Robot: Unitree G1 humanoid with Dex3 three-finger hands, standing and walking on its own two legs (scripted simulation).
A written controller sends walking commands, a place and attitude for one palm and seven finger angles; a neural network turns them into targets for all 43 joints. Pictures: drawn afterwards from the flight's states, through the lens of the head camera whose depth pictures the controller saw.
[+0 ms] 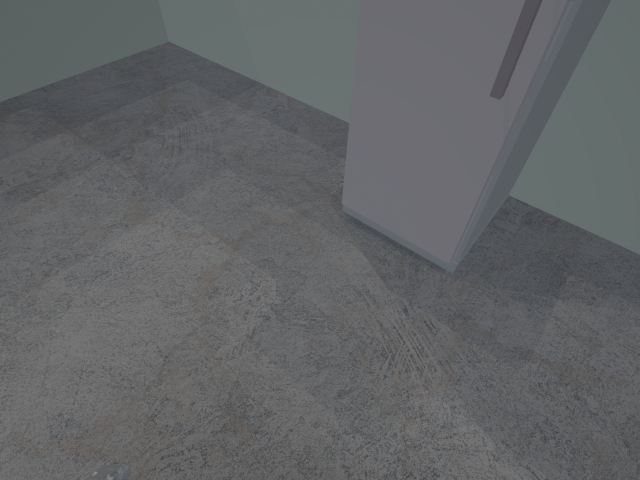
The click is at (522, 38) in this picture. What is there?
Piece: fridge door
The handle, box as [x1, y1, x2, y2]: [489, 0, 541, 99]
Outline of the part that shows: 541,0 525,0 489,95 499,99 503,95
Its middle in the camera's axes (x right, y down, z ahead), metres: +0.45 -0.46 +0.85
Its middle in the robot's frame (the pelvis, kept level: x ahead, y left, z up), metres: +0.99 -0.39 +0.16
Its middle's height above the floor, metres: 0.92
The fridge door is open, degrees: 0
